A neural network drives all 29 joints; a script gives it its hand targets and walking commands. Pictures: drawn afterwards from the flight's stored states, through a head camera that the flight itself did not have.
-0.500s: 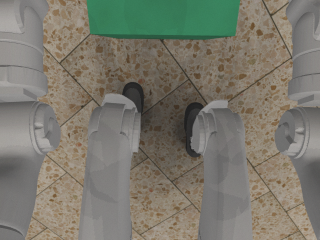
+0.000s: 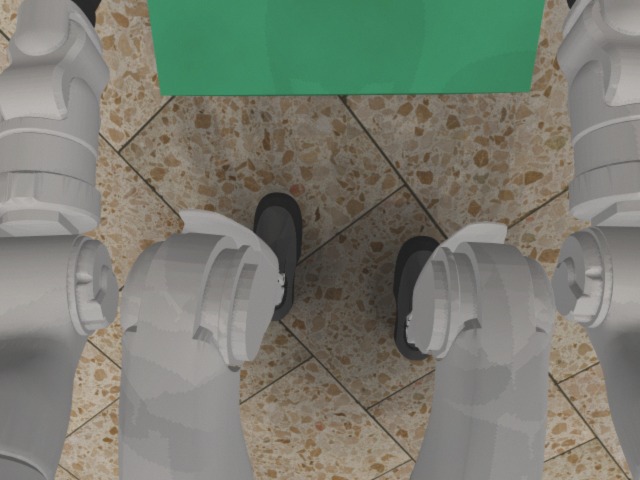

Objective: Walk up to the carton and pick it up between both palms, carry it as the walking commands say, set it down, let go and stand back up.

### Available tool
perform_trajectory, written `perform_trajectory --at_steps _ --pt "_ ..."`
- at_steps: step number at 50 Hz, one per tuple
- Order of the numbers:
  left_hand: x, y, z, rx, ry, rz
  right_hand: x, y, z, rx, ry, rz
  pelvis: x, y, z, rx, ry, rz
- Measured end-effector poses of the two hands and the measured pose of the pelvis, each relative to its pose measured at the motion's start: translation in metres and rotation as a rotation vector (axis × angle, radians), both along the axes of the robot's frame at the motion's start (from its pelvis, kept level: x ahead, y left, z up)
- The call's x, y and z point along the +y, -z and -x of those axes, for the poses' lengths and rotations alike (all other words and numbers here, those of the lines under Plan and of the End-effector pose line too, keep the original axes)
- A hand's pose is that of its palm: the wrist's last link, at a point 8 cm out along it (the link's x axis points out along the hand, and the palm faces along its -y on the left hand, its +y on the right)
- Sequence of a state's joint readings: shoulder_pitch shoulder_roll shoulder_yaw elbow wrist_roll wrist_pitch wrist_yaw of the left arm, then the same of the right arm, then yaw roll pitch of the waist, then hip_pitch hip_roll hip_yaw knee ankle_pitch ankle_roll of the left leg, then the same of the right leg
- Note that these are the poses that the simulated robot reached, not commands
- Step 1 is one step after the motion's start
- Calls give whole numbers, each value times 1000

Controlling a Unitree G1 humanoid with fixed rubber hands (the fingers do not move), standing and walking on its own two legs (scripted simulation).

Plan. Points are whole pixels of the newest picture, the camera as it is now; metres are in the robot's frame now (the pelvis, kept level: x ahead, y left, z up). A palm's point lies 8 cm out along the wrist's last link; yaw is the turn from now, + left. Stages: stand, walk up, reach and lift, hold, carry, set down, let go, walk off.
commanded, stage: reach and lift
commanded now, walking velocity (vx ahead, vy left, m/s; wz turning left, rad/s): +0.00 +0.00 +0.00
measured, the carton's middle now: out of the picture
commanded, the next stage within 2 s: none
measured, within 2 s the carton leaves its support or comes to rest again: leaves its support in 1.76 s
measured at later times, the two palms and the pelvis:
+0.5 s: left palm out of the picture +0.52 +0.26 -0.19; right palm out of the picture +0.55 -0.17 -0.20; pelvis +0.01 -0.01 -0.02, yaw +0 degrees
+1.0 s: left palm out of the picture +0.53 +0.22 -0.18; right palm out of the picture +0.55 -0.14 -0.19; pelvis -0.01 +0.01 -0.01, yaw -1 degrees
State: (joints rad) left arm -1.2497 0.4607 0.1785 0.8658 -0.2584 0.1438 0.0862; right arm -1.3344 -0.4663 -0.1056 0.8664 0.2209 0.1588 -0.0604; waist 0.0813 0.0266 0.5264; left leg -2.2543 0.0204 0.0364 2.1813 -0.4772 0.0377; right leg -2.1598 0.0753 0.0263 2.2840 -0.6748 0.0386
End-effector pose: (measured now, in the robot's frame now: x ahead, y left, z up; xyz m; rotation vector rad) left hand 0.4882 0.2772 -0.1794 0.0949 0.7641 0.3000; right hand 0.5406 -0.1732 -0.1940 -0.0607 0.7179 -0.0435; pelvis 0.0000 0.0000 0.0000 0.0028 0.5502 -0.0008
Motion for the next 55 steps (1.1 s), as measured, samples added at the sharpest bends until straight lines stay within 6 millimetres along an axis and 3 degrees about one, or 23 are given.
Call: perform_trajectory --at_steps 4,8,14,18,22,26,30,35,40,55 --pt "3 -8 -11 -19 -42 20 -1 7 -9 -7 3 -6 -3 15 2 -26 -14 -17" --pt "-14 -6 -32 -41 -26 85 4 4 -9 -8 -42 15 -7 24 0 -48 -15 -25" --pt "-37 2 -56 -56 9 103 -11 -2 -8 -15 -2 31 -10 25 -5 -44 8 -11" --pt "-38 5 -52 -33 12 85 -14 8 -6 7 6 21 -11 20 -9 -28 12 -7" --pt "-25 3 -41 -43 -18 59 -6 15 -7 7 -38 11 -12 16 -11 -11 14 -21" --pt "-11 13 -25 -14 -60 64 4 8 -13 -34 -78 12 -12 15 -10 -6 14 -25" --pt "-10 19 -17 5 -39 79 12 -4 -14 -39 -87 30 -9 17 -8 -22 16 -16" --pt "-28 4 -28 -46 41 99 15 -9 -10 1 -46 38 -3 16 -2 -45 11 0" --pt "-51 -9 -45 -64 77 131 31 -13 -7 16 -48 9 2 13 5 -48 10 13" --pt "-54 0 -42 -33 39 122 31 -5 -6 -9 -21 8 2 9 7 -21 11 -2"
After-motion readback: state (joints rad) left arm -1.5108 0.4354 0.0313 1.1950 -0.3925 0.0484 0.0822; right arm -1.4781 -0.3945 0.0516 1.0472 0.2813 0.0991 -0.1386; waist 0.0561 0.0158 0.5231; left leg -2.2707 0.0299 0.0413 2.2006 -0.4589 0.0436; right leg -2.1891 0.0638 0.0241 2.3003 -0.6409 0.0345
